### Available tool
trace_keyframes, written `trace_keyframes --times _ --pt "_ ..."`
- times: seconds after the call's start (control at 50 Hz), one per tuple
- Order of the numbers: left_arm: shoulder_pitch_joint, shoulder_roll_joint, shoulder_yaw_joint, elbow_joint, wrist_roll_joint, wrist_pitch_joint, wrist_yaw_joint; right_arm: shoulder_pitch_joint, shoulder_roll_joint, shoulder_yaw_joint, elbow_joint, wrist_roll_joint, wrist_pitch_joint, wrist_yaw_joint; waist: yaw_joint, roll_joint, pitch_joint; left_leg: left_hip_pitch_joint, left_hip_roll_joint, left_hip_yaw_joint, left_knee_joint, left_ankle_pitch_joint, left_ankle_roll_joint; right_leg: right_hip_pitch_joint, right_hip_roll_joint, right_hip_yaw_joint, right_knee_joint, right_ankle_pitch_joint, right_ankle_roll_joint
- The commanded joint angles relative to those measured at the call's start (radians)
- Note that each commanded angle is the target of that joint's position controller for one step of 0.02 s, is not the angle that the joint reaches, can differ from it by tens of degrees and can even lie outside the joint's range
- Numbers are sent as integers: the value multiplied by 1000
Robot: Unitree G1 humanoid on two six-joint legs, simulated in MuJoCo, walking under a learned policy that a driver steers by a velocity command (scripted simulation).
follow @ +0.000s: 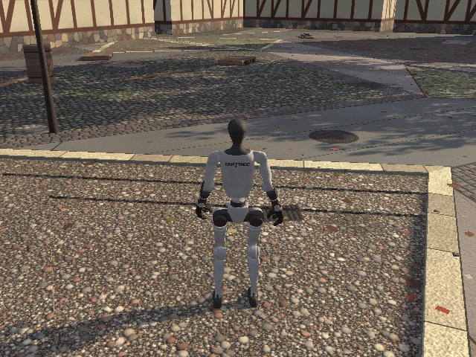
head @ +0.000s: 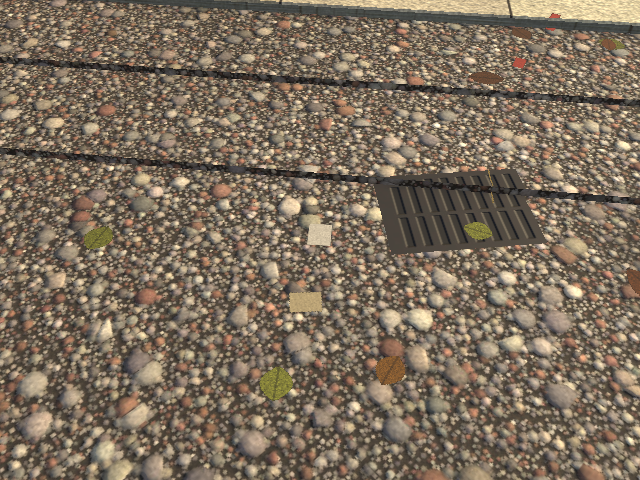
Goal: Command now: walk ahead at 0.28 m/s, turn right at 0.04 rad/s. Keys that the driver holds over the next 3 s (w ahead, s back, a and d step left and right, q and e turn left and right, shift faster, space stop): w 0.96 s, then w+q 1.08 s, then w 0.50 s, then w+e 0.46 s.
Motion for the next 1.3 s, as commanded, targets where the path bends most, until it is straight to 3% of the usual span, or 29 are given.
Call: trace_keyframes --times 0.02,0.08,0.1,0.12,0.14,0.16,0.2,0.26,0.32,0.42,0.48,0.5,0.52,0.54,0.56,0.58,0.64,0.72,0.84,0.98,1.02,1.04,1.06,1.08,1.1,1.12,1.16,1.22,1.3 --pt "-43 66 30 -73 -11 -53 -7 8 -167 -36 -40 11 -37 -3 8 197 125 -66 204 -327 -311 -403 177 -116 1 -34 25 -41 -26" --pt "50 83 42 -29 -20 -76 -20 -82 -144 -28 -79 19 -41 4 66 156 125 -150 161 -245 -245 -218 149 57 -20 -9 -109 13 -67" --pt "121 123 56 -3 -19 -80 -20 -122 -105 -15 -102 18 -49 6 90 52 108 -224 75 -123 -92 -79 97 159 -77 116 -192 -9 -98" --pt "226 206 82 28 -22 -81 -24 -151 -72 -7 -132 12 -70 6 109 -163 77 -373 -41 39 186 33 32 325 -209 364 -300 33 -168" --pt "302 230 88 34 -13 -85 -33 -182 -107 -13 -156 10 -89 4 149 -244 67 -564 -57 4 408 -148 19 442 -357 612 -375 164 -263" --pt "303 196 75 39 -3 -91 -32 -170 -131 -25 -157 25 -97 8 118 -155 78 -686 -15 -47 566 -216 37 491 -396 623 -352 235 -283" --pt "265 153 59 30 1 -90 -27 -162 -98 -15 -151 33 -100 26 85 -61 83 -766 53 -53 617 -99 76 503 -366 473 -363 299 -237" --pt "218 111 38 28 -4 -66 -18 -207 -57 -5 -162 19 -92 56 64 -78 103 -642 80 0 420 60 53 368 -274 258 -439 414 -167" --pt "209 160 46 29 -10 -60 0 -282 -11 17 -189 7 -88 75 72 -84 106 -407 25 58 146 259 11 191 -199 108 -476 397 -135" --pt "233 205 62 62 -22 -67 1 -301 -99 -6 -212 17 -78 68 37 -107 124 -260 -3 34 -7 334 52 224 -280 99 -465 471 -103" --pt "226 197 57 65 -8 -50 5 -14 -177 -55 -130 13 -70 49 -113 -90 -64 127 -58 78 -8 271 119 184 -208 9 -73 843 -37" --pt "248 148 37 41 16 -46 9 152 -248 -74 -98 5 -63 35 -160 53 -198 405 138 -157 1 195 176 -30 -149 -26 263 543 -1" --pt "383 7 2 31 -6 -65 3 180 -304 -75 -86 -10 -64 48 -69 348 -332 597 350 -707 -226 -162 328 -327 36 37 595 -138 48" --pt "305 122 26 39 -32 -83 -2 127 -212 -53 -94 5 -71 51 -95 247 -235 510 332 -780 -337 -306 296 -431 -13 130 711 -138 35" --pt "197 172 41 9 -52 -92 -6 52 -172 -42 -102 7 -75 49 -80 180 -92 380 311 -624 -338 -251 256 -492 -66 96 721 -47 16" --pt "147 169 39 0 -42 -96 -1 -13 -158 -37 -113 -1 -78 49 -49 84 -34 243 276 -501 -344 -105 238 -449 -117 75 679 48 8" --pt "167 130 44 16 -16 -72 3 -87 -104 -26 -113 -25 -93 53 31 106 -7 39 185 -299 -407 98 230 -310 -183 80 567 166 9" --pt "68 118 42 -16 0 -52 9 -42 -135 -33 -78 -13 -106 41 25 59 59 4 181 -209 -476 182 262 -402 -198 64 417 279 50" --pt "-138 83 24 -65 -2 -77 -11 69 -170 -36 -34 3 -87 18 -51 42 91 82 143 -85 -478 290 217 -403 -154 10 64 546 70" --pt "-281 101 16 -133 -14 -96 -55 172 -185 -42 21 11 -46 12 -76 64 109 299 224 -106 -353 437 202 -399 -104 -1 -111 407 23" --pt "-183 142 34 -114 -12 -101 -54 147 -204 -47 17 12 -38 9 -7 95 48 305 213 -114 -235 675 181 -229 -58 -27 -143 333 -6" --pt "-31 186 58 -70 -10 -104 -46 126 -196 -42 10 9 -34 9 74 86 -50 252 162 -80 -69 775 155 -4 -41 -44 -168 361 -37" --pt "165 254 80 -31 6 -103 -34 112 -150 -22 -20 -7 -38 9 153 33 -214 50 106 -48 206 596 120 335 -181 87 -101 390 -98" --pt "242 335 101 -5 12 -93 -31 247 -21 15 -35 -4 -59 16 102 -227 -372 -371 -69 7 579 0 44 724 -442 535 -158 203 -240" --pt "251 229 74 -12 10 -90 -29 206 -106 -6 -16 19 -75 17 140 -191 -384 -468 -59 -133 712 -217 46 690 -459 670 -265 106 -232" --pt "176 184 57 -15 8 -90 -24 115 -174 -29 -48 45 -81 17 132 -142 -213 -532 -8 -131 744 -148 54 558 -425 504 -291 119 -181" --pt "49 129 41 -18 8 -94 -26 39 -152 -33 -64 29 -75 9 73 -66 -48 -484 68 -95 657 0 46 298 -345 285 -365 248 -142" --pt "-15 104 40 -1 16 -115 -30 95 -88 -35 -51 28 -32 10 6 -90 9 -372 105 -92 602 84 31 134 -295 113 -456 344 -133" --pt "-10 141 54 33 21 -120 -18 19 -70 -37 -97 17 -11 11 -1 -56 66 -455 113 -101 461 228 10 119 -289 -29 -497 445 -138"
Next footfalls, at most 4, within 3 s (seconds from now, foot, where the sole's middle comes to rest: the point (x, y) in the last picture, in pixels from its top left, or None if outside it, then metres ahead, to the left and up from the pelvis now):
0.48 left None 0.36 0.15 -0.77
1.06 right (363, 426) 0.67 -0.08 -0.77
1.58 left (238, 336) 0.91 0.22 -0.77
2.08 right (263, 235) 1.25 0.18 -0.77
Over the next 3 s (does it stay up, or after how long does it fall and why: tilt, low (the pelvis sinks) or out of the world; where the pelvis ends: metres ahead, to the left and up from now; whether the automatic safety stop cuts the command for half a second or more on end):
stays up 1.39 0.50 0.01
